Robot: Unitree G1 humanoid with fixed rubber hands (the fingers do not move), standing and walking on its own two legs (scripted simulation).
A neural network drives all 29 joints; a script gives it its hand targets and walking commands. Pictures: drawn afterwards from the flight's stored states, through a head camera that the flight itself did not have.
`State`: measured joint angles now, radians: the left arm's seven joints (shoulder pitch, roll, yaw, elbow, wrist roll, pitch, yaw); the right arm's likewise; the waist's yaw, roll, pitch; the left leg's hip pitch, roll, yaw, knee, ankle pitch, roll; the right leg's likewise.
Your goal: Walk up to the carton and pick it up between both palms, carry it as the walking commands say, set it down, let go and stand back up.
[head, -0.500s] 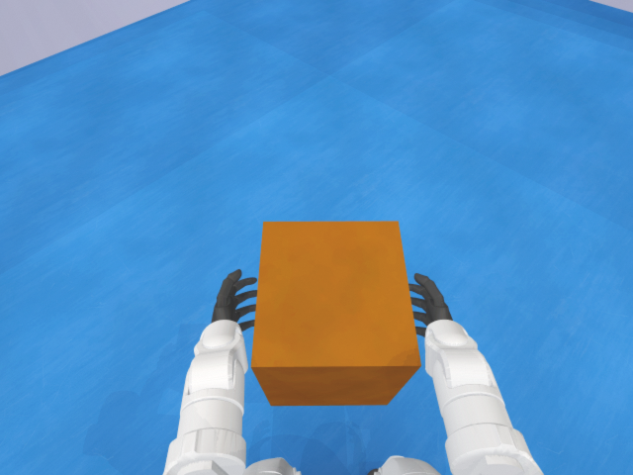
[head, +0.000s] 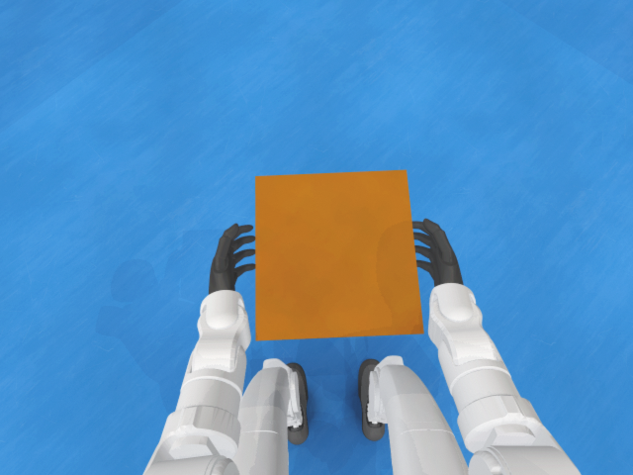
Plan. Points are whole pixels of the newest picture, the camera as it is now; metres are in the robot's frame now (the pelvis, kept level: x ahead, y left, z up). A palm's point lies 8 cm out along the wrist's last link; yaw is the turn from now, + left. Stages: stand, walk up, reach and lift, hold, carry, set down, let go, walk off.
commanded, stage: set down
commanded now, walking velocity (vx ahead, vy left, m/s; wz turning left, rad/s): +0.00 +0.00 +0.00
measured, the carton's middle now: (332, 267) +0.36 +0.01 -0.17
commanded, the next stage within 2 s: none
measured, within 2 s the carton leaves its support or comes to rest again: neither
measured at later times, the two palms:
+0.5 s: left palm (237, 280) +0.35 +0.16 -0.18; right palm (419, 271) +0.36 -0.13 -0.18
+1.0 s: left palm (244, 265) +0.39 +0.17 -0.27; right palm (402, 264) +0.39 -0.13 -0.27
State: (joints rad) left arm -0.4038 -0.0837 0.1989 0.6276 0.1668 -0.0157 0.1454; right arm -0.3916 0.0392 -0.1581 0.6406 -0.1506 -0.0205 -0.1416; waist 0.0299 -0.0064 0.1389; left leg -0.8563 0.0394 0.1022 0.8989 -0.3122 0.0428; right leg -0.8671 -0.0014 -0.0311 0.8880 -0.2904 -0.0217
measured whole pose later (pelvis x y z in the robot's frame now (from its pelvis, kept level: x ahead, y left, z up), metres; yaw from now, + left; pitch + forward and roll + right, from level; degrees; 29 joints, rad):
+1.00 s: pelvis -0.02 +0.01 -0.13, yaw +1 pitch +38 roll -2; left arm -0.77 0.04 0.15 0.69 0.00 0.00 0.20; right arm -0.74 -0.08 -0.13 0.73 0.03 -0.02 -0.20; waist 0.02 -0.01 0.07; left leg -1.65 0.03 0.06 1.43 -0.43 0.06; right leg -1.64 0.00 -0.03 1.40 -0.42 -0.01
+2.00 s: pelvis -0.06 -0.01 -0.28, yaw +4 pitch +32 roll -3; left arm -1.33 0.21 0.13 0.87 -0.03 0.14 0.17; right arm -1.24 -0.22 -0.15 0.86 0.07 0.13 -0.20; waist 0.02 -0.01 0.44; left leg -2.04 -0.01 0.02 1.97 -0.49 0.05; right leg -2.00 0.02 -0.03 1.96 -0.52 0.01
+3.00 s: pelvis -0.04 +0.00 -0.33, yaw +3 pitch +40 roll -4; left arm -1.42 0.24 0.30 1.00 0.04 0.21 0.03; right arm -1.34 -0.17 -0.35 0.96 0.01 0.20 -0.07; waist 0.00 -0.01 0.23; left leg -2.29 -0.02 0.02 2.11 -0.52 0.06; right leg -2.24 0.03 -0.03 2.10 -0.56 0.02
